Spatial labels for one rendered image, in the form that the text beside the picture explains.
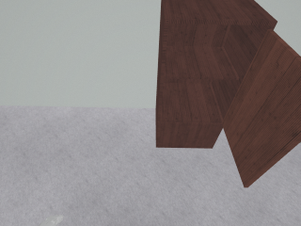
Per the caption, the left robot hand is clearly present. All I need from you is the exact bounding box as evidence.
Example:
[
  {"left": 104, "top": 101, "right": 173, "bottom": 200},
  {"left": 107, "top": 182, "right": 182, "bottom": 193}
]
[{"left": 39, "top": 215, "right": 64, "bottom": 226}]

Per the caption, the cupboard door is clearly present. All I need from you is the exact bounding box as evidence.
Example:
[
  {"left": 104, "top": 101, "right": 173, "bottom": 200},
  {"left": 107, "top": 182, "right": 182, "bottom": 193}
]
[{"left": 221, "top": 29, "right": 301, "bottom": 188}]

